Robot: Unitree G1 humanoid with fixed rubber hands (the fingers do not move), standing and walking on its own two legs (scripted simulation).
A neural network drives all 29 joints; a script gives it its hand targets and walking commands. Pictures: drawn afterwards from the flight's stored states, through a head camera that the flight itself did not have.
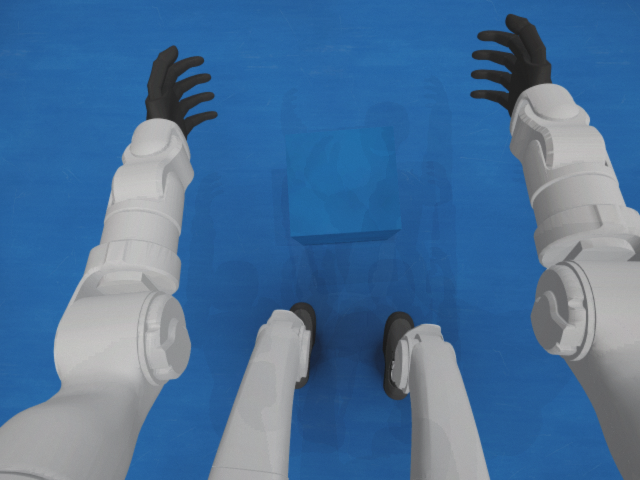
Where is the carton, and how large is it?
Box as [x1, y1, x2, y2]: [285, 126, 401, 245]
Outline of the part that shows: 392,126 285,135 290,234 293,238 303,245 379,240 388,238 401,228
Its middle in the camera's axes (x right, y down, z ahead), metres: +0.05 -0.09 +0.87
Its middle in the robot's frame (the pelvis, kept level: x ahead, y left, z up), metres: +0.50 +0.04 -0.51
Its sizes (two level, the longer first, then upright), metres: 0.210 0.200 0.250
